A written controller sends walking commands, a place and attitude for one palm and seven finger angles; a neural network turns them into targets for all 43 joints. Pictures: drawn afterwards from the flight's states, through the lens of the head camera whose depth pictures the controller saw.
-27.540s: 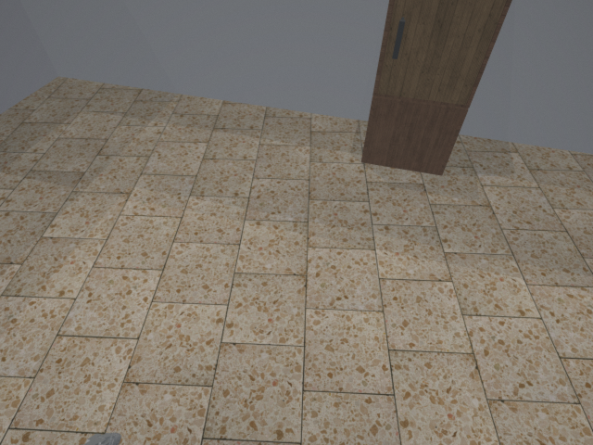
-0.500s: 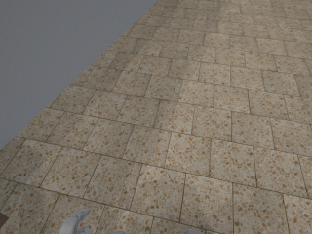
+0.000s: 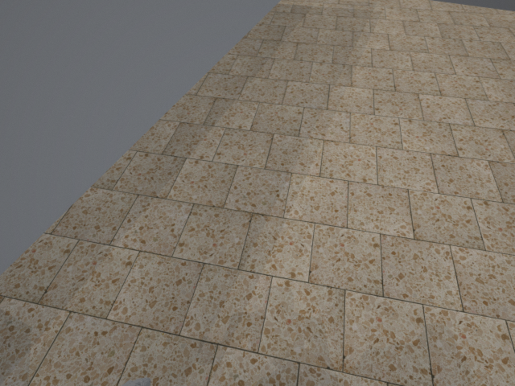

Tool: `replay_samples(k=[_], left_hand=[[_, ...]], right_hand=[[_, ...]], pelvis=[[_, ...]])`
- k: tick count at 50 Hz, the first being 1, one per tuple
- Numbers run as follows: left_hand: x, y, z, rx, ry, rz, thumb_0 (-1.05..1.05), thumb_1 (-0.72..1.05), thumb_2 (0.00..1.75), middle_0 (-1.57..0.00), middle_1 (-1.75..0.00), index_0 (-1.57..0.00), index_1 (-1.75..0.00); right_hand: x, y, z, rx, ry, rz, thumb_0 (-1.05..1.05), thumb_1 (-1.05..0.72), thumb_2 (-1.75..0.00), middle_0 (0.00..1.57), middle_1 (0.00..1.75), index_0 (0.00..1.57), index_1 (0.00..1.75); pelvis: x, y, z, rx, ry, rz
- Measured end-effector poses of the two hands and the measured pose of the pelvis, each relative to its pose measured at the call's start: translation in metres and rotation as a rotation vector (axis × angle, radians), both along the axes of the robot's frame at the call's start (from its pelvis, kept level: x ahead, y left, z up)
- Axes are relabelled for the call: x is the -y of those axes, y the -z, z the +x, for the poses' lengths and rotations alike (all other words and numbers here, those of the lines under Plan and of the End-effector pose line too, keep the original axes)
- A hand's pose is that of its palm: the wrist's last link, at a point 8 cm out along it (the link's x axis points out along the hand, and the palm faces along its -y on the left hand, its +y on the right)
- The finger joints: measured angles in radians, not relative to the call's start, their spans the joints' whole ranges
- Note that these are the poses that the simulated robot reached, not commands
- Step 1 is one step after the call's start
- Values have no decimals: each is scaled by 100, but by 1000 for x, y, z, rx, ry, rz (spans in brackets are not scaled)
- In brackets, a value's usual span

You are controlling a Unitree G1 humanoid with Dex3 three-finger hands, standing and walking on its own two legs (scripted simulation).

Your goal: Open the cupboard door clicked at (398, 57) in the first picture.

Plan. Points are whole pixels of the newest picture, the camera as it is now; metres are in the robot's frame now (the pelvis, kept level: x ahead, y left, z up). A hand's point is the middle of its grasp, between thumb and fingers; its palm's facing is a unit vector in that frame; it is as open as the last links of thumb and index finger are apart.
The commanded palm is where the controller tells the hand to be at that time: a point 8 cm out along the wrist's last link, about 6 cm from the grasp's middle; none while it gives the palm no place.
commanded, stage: walk to a spot facing it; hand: left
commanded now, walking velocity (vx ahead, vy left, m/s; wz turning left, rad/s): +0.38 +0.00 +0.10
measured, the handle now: out of the picture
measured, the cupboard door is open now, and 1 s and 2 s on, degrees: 46 46 46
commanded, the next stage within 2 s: turn to face it in 0.18 s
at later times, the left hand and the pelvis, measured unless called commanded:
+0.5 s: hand (188, 306) +0.29 +0.16 -0.16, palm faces +0.15 -0.97 -0.21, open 7.3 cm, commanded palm none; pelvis +0.22 -0.03 +0.00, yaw +8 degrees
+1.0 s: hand (175, 278) +0.34 +0.19 -0.14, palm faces +0.39 -0.88 -0.28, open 7.3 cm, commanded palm none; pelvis +0.31 -0.05 +0.01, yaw +24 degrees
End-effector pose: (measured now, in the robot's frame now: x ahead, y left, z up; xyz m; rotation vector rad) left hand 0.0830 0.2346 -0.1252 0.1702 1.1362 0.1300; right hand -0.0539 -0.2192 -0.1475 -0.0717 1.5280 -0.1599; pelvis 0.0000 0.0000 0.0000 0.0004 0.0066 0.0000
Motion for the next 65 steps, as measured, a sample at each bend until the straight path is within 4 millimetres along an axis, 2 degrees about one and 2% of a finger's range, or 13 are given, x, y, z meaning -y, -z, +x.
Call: replay_samples(k=[7, 10, 12, 17, 22, 27, 32, 35, 38, 45, 51, 58, 65], left_hand=[[1, 3, -3, -182, -67, -12, -1, 94, 90, -20, -30, -20, -30], [-4, 16, -3, -273, -83, -28, 0, 94, 90, -20, -30, -20, -30], [-7, 23, 5, -324, -69, -25, 0, 93, 90, -20, -30, -20, -30], [0, 12, 77, -254, -69, -11, 1, 92, 90, -20, -30, -20, -30], [17, 6, 161, -43, -84, 11, 1, 92, 90, -20, -30, -20, -30], [31, -3, 196, 10, -166, 3, 0, 92, 90, -20, -30, -20, -30], [21, 0, 198, -36, -223, -1, -1, 94, 90, -20, -30, -20, -30], [10, 15, 191, -82, -253, -14, -1, 93, 90, -20, -30, -20, -30], [-2, 24, 189, -133, -275, -2, 0, 92, 90, -20, -30, -20, -30], [-10, -2, 216, -54, -358, 34, 1, 92, 90, -20, -30, -20, -30], [5, -17, 228, 17, -406, 97, 0, 91, 90, -20, -30, -20, -30], [42, -19, 198, -60, -505, 87, 0, 91, 90, -20, -30, -20, -30], [71, 0, 156, -129, -623, -6, 0, 91, 90, -20, -30, -20, -30]], right_hand=[[21, -27, 156, 225, -59, -63, 1, -91, -90, 19, 30, 19, 29], [21, -25, 222, 346, -98, -91, 1, -90, -90, 19, 30, 19, 29], [21, -23, 250, 398, -93, -108, 0, -90, -90, 19, 30, 19, 29], [23, -21, 270, 335, -108, -84, 0, -90, -90, 19, 30, 20, 29], [34, 2, 277, 174, -133, -21, 0, -90, -90, 20, 30, 20, 29], [44, -5, 323, 117, -183, -26, 1, -90, -90, 20, 30, 20, 29], [37, -24, 404, 225, -261, -45, 1, -90, -90, 19, 30, 20, 29], [28, -25, 453, 323, -323, -67, 1, -90, -90, 19, 30, 20, 29], [22, -29, 485, 392, -359, -89, 1, -90, -90, 19, 30, 20, 29], [28, -36, 511, 347, -461, -93, 0, -90, -90, 20, 30, 20, 29], [48, -18, 536, 298, -505, -51, 1, -90, -90, 20, 30, 20, 30], [47, -20, 579, 290, -577, -25, 1, -90, -90, 19, 30, 20, 29], [3, -32, 620, 349, -718, -1, 1, -90, -90, 19, 30, 19, 29]], pelvis=[[4, -15, 69, -18, -5, 10], [-4, -3, 102, -7, 14, -9], [-4, 3, 120, 3, 26, 0], [7, -6, 159, 1, -5, 10], [29, 4, 198, 3, -80, 35], [34, -5, 231, 10, -160, 24], [31, -11, 257, -4, -209, 29], [21, -1, 270, -1, -227, 4], [19, 5, 278, -2, -252, -4], [31, -8, 295, -6, -342, -23], [58, -2, 315, -16, -429, -4], [71, -9, 330, -7, -524, 24], [67, -8, 336, -14, -615, 30]])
